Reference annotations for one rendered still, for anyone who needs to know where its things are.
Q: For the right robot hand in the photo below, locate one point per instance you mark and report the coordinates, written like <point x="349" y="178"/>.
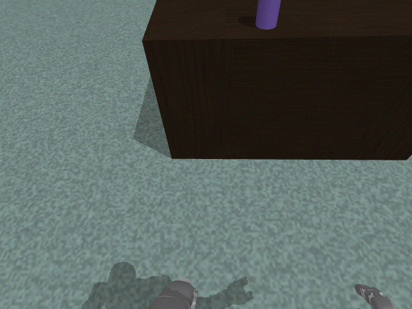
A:
<point x="374" y="297"/>

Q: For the bottle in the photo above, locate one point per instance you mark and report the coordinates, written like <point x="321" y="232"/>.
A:
<point x="267" y="14"/>

